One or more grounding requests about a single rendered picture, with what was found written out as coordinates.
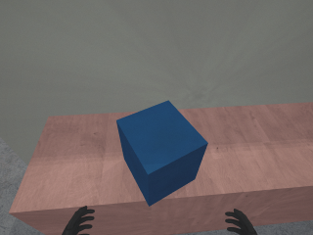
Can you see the pedestal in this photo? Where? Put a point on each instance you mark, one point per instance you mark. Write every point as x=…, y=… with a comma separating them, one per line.
x=258, y=160

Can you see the left robot hand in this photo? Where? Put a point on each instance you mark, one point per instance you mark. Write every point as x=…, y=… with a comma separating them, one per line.
x=73, y=226

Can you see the right robot hand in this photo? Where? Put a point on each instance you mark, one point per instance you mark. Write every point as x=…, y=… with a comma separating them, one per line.
x=242, y=221

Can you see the carton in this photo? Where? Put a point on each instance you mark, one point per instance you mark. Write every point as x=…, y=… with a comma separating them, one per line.
x=162, y=150

